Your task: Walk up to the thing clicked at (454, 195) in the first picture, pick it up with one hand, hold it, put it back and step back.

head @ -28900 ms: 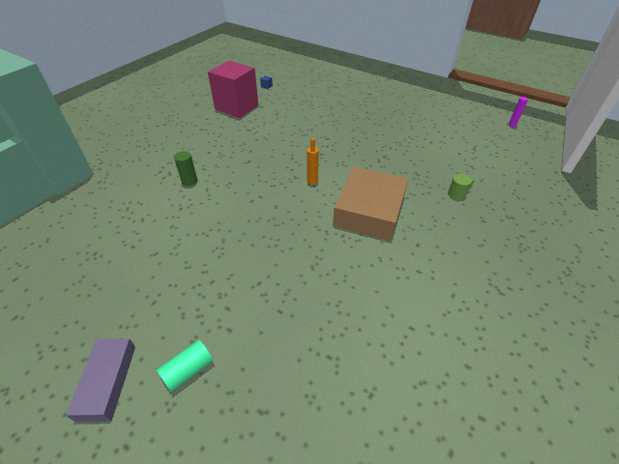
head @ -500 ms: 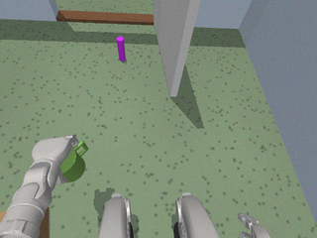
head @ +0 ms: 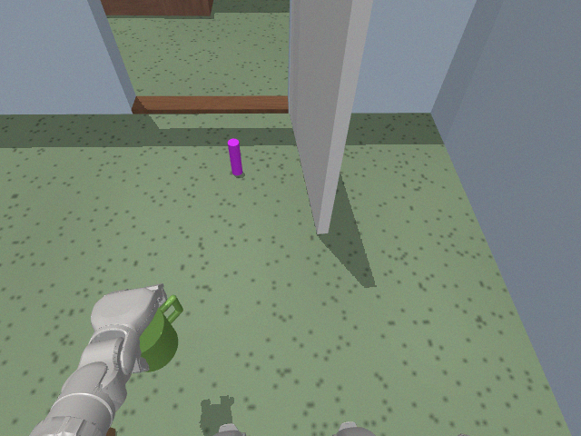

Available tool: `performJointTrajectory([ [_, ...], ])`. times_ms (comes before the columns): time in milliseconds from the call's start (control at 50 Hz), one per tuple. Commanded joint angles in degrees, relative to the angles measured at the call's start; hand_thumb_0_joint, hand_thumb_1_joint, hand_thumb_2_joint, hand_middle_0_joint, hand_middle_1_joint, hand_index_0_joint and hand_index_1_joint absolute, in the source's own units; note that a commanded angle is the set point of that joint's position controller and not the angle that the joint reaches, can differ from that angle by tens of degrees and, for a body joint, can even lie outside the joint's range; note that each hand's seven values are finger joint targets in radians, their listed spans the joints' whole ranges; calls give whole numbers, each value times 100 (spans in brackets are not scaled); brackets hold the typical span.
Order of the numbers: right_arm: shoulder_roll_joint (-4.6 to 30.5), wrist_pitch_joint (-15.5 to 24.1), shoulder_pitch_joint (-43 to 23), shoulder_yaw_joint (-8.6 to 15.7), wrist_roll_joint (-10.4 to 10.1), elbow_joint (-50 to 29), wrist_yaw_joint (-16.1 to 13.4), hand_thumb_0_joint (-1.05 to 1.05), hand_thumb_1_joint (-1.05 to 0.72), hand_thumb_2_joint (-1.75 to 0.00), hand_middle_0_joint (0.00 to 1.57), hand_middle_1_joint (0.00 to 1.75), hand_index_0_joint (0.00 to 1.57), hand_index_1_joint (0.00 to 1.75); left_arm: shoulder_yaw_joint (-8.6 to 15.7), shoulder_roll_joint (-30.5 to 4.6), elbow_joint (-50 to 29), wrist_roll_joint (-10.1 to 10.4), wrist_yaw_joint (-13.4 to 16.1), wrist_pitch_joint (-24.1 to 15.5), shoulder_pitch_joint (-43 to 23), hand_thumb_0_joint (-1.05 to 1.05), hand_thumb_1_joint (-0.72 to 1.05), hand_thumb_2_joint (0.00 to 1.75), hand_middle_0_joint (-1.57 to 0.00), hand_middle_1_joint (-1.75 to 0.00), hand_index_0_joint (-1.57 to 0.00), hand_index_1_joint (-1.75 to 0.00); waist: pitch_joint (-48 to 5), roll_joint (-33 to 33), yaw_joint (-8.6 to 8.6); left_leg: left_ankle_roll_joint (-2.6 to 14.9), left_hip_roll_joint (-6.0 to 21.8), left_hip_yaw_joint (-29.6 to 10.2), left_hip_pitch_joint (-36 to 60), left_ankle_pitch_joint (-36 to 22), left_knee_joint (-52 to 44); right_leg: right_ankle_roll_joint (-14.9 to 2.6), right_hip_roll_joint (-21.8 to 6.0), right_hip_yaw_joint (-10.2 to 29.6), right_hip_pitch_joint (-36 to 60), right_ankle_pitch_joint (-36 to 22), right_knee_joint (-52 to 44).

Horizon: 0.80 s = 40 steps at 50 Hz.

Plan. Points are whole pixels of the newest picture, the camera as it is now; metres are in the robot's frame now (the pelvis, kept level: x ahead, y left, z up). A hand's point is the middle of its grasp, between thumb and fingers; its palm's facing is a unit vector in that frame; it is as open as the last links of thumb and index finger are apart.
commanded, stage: lift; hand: left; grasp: from above
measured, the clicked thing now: (152, 329) +0.35 +0.22 -0.13
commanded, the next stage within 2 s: hold in 0.20 s
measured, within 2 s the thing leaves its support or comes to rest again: neither
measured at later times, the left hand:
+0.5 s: hand (133, 307) +0.35 +0.22 -0.04, palm faces -0.46 -0.08 -0.88, open 11.2 cm
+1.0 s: hand (127, 312) +0.33 +0.22 -0.01, palm faces -0.47 -0.06 -0.88, open 11.2 cm
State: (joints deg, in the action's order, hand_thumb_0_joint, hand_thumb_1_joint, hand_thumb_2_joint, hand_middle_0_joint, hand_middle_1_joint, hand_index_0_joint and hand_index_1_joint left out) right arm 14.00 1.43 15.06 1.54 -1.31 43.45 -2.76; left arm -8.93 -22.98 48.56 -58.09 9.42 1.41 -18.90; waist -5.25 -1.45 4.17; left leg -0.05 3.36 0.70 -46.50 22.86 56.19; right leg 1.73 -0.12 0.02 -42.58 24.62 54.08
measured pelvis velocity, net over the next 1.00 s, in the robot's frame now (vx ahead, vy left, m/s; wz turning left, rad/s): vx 0.03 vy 0.00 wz -0.01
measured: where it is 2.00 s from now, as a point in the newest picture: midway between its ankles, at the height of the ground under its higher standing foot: outside the picture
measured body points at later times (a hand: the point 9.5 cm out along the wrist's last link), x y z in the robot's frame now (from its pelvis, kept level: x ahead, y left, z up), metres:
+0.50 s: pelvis +0.04 +0.00 +0.04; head +0.08 -0.01 +0.49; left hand +0.37 +0.23 +0.01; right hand +0.13 -0.27 -0.08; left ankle +0.04 +0.12 -0.68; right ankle +0.02 -0.14 -0.68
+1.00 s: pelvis +0.03 +0.00 +0.05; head +0.05 -0.02 +0.50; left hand +0.35 +0.22 +0.04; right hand +0.14 -0.27 -0.07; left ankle +0.04 +0.12 -0.68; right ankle +0.02 -0.14 -0.68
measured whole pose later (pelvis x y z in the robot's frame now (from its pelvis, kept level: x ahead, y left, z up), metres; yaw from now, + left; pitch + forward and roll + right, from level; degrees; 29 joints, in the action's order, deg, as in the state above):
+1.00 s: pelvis +0.03 +0.00 +0.05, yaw +0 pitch +4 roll +0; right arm 14.7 -3.2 13.3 3.1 -2.4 40.1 -1.7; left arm -11.2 -21.8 41.9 -58.0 1.8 1.5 -14.9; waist -2.0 -2.0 1.3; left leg -0.3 2.3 2.8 -21.3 15.4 32.8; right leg 1.5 -0.9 1.3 -18.7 17.2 32.0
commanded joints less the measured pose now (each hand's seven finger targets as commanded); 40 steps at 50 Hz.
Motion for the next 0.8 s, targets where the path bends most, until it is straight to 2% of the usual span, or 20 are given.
performJointTrajectory([
  [0,905,138,206,311,-14,-513,-12,0,-90,-90,20,30,20,30,425,-1201,-979,26,269,146,-1855,0,44,116,-82,-105,-82,-105,-1864,-310,-38,-16,-284,-102,2129,-1178,-1152,-225,219,-37,790,-1249,-1187],
  [100,898,114,183,338,-28,-566,3,0,-90,-90,20,30,20,30,386,-1152,-1005,119,139,100,-1871,0,45,122,-83,-108,-83,-108,-1710,-265,-72,-18,-312,-55,2439,-1430,-1476,-201,202,-32,1214,-1455,-1542],
  [200,889,79,165,367,-30,-590,19,0,-89,-90,20,30,20,30,354,-1085,-1065,68,131,28,-1875,0,45,123,-83,-109,-83,-109,-1634,-267,-117,-49,-311,-39,2755,-1779,-1711,-217,210,-53,1443,-1702,-1711],
  [220,882,69,163,368,-36,-591,22,0,-90,-90,20,30,20,30,324,-1049,-1009,47,127,30,-1826,0,46,119,-82,-110,-83,-109,-1590,-168,-83,-28,-322,-21,2723,-1821,-1726,-202,210,-28,1512,-1801,-1748],
  [240,908,55,179,385,-38,-586,24,0,-89,-90,20,30,20,30,411,-1152,-1074,46,147,25,-1897,0,44,121,-82,-108,-82,-108,-1692,-198,-109,-28,-331,-4,2817,-1975,-1733,-195,201,-23,1650,-1949,-1771],
  [260,906,37,141,394,-52,-604,24,0,-89,-90,20,30,20,30,394,-1155,-1185,42,152,24,-1919,0,45,122,-82,-110,-83,-110,-1758,-191,-150,-21,-340,17,2920,-2085,-1759,-180,194,-6,1711,-2071,-1814],
  [280,914,33,175,402,-43,-577,28,0,-89,-90,20,30,20,30,418,-1152,-1223,46,155,26,-1962,0,43,124,-80,-112,-81,-111,-1758,-247,-88,-43,-334,4,2985,-2138,-1798,-194,204,-18,1719,-2073,-1820],
  [300,896,29,156,402,-45,-568,30,0,-89,-90,20,30,20,30,361,-1080,-1223,21,149,44,-1852,0,44,120,-80,-108,-81,-107,-1703,-277,-137,-43,-320,12,3092,-2287,-1831,-198,207,-29,1694,-2161,-1847],
  [340,942,18,168,430,-47,-541,35,0,-89,-90,20,30,20,30,366,-1141,-1213,-24,120,49,-1936,0,45,116,-83,-103,-83,-102,-1684,-225,-90,-46,-305,-5,3218,-2442,-1878,-203,222,-51,1732,-2231,-1896],
  [380,929,3,120,444,-50,-546,38,0,-89,-89,20,30,20,30,379,-1169,-1297,-22,68,31,-1911,0,45,115,-82,-102,-82,-102,-1753,-223,-146,-25,-326,30,3305,-2633,-1888,-177,211,-12,1890,-2444,-1949],
  [440,922,-10,103,451,-43,-558,52,0,-89,-90,20,30,20,30,341,-1117,-1329,-21,-13,28,-1825,0,43,114,-80,-104,-81,-103,-1728,-192,-132,1,-336,68,3414,-2885,-1898,-154,209,1,2025,-2710,-2019],
  [460,930,-15,116,462,-45,-566,60,0,-89,-89,20,30,20,30,334,-1065,-1313,-3,-34,32,-1829,0,43,113,-80,-103,-81,-102,-1704,-120,-108,4,-324,56,3424,-2904,-1938,-160,215,-6,2032,-2716,-2027],
  [480,923,-30,64,453,-47,-604,67,0,-89,-90,20,30,20,30,332,-1088,-1397,-10,-37,35,-1859,0,42,115,-81,-102,-81,-102,-1644,-150,-187,-3,-345,65,3416,-2878,-1982,-151,196,-2,2126,-2714,-2078],
  [500,945,-42,78,469,-48,-636,74,0,-89,-89,20,30,20,30,364,-1115,-1344,-17,-48,42,-1820,0,43,114,-81,-102,-81,-102,-1629,-181,-145,1,-357,99,3403,-2778,-2016,-162,193,4,2145,-2661,-2128],
  [540,921,-67,-9,461,-65,-695,82,0,-89,-90,20,30,20,30,334,-1074,-1338,-21,-108,39,-1703,0,43,115,-81,-102,-82,-102,-1507,-142,-212,-9,-355,84,3410,-2670,-2124,-174,193,-4,2193,-2535,-2172],
  [600,938,-113,-48,480,-68,-774,93,0,-89,-90,20,30,20,30,337,-1103,-1502,-43,-203,45,-1687,0,45,115,-84,-101,-84,-101,-1562,-84,-224,30,-353,100,3513,-2848,-2131,-145,194,5,2284,-2735,-2231],
  [680,966,-159,-96,481,-77,-833,104,0,-89,-90,20,30,20,30,321,-1126,-1628,-28,-334,40,-1701,0,44,115,-82,-101,-83,-101,-1502,-163,-222,22,-307,79,3681,-2960,-2256,-169,220,-41,2319,-2700,-2316],
  [700,957,-171,-108,476,-90,-872,101,0,-89,-90,20,30,20,30,360,-1176,-1859,-29,-349,12,-1790,0,44,115,-82,-102,-82,-102,-1533,-231,-264,15,-323,98,3681,-2886,-2299,-184,211,-15,2389,-2666,-2328],
  [720,935,-182,-128,466,-79,-879,100,0,-89,-90,20,30,20,30,342,-1130,-1674,-47,-367,19,-1658,0,42,115,-81,-101,-81,-101,-1409,-189,-231,27,-331,114,3606,-2791,-2319,-180,210,-16,2418,-2620,-2371],
  [780,912,-212,-232,444,-100,-946,89,0,-89,-90,20,30,20,30,314,-1098,-1785,-49,-395,21,-1675,0,44,114,-81,-103,-82,-102,-1323,-175,-276,33,-353,129,3589,-2593,-2435,-175,195,15,2443,-2534,-2456],
])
